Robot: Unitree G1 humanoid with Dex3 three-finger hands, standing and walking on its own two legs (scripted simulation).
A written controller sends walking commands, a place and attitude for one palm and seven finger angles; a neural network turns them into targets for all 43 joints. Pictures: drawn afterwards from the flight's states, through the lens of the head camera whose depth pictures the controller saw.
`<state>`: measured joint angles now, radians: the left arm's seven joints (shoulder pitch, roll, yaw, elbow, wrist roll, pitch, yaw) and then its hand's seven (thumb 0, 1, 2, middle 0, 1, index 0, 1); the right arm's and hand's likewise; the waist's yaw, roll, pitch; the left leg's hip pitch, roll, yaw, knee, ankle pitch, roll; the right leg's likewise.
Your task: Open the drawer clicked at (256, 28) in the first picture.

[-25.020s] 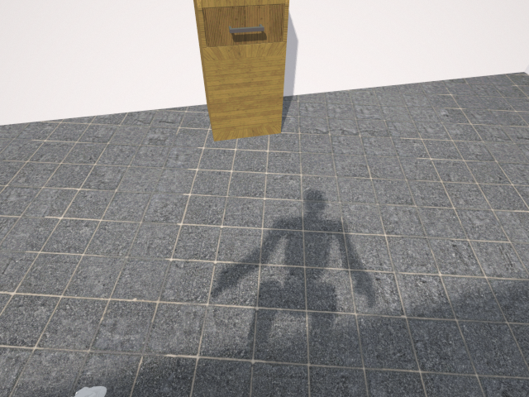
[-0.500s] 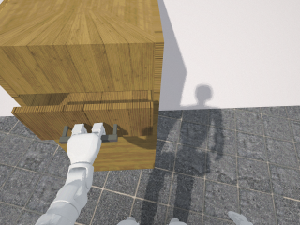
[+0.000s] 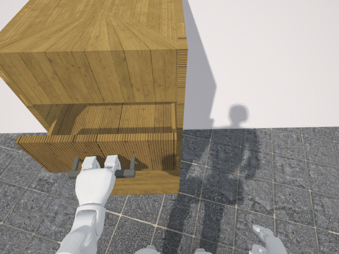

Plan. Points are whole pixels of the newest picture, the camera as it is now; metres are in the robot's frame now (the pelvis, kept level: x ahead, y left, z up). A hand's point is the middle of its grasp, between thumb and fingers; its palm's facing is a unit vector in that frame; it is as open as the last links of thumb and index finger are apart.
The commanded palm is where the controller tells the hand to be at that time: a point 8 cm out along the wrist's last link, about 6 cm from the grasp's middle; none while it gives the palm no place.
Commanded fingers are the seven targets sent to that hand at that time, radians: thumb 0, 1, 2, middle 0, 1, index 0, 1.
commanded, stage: pull the drawer open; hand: left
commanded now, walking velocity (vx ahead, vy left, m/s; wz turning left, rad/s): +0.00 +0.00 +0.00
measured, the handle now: (103, 167) +0.34 +0.20 -0.03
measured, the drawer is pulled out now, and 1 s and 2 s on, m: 0.12 0.24 0.30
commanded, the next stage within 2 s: open the thumb to release the handle in 1.80 s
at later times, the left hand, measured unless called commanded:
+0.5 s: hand (100, 212) +0.23 +0.19 -0.05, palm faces -0.01 -0.09 -1.00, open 5.2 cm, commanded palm +0.19 +0.20 +0.00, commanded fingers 0.00 0.90 0.90 -0.40 -1.35 -0.40 -1.35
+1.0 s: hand (94, 242) +0.17 +0.18 -0.05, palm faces -0.03 -0.11 -0.99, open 5.2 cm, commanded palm +0.13 +0.19 +0.00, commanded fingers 0.00 0.90 0.90 -0.40 -1.35 -0.40 -1.35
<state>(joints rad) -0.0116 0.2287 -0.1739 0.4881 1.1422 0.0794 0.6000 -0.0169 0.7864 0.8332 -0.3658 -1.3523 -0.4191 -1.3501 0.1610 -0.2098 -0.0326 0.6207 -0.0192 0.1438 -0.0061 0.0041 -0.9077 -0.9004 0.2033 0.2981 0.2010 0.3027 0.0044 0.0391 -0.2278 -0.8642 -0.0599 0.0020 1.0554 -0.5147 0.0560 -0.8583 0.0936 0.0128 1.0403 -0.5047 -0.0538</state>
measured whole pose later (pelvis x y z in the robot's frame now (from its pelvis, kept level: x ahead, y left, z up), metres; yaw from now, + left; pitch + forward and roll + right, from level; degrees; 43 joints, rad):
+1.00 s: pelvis -0.01 -0.02 -0.02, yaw +1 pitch +18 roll +1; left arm 0.48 0.26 -0.12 0.09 1.15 -0.06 0.60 -0.02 0.77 0.81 -0.36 -1.35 -0.42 -1.35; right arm 0.10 -0.22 -0.01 0.53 -0.05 0.11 0.02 0.01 -0.91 -0.90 0.20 0.30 0.20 0.30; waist 0.06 0.03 -0.24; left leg -0.92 -0.06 0.00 1.16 -0.56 0.02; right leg -0.93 0.09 0.00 1.18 -0.56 -0.09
